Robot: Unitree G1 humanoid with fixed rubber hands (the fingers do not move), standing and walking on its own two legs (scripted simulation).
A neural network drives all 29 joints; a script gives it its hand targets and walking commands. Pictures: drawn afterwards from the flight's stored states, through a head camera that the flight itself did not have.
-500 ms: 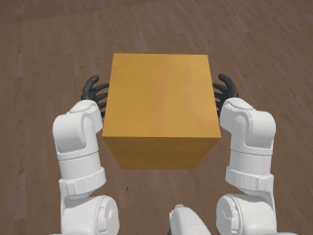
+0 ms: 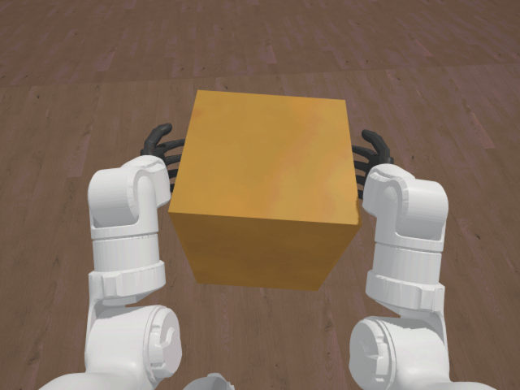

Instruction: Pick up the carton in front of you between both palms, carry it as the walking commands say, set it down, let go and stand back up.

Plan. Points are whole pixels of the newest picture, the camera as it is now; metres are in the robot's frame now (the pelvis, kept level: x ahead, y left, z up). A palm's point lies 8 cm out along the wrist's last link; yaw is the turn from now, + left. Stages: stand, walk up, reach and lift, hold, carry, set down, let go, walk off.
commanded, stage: carry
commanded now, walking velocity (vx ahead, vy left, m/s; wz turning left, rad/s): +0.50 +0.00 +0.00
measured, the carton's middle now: (263, 201) +0.38 +0.02 +0.09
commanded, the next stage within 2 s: none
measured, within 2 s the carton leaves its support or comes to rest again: neither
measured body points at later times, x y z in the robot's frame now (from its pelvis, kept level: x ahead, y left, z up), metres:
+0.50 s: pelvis +0.30 -0.05 +0.07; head +0.33 -0.05 +0.52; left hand +0.65 +0.15 +0.21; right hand +0.69 -0.15 +0.22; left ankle +0.25 +0.07 -0.55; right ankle +0.32 -0.12 -0.66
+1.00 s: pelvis +0.62 -0.03 +0.13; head +0.65 -0.04 +0.57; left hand +1.01 +0.06 +0.27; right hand +0.97 -0.24 +0.27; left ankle +0.57 +0.06 -0.61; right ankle +0.72 -0.15 -0.55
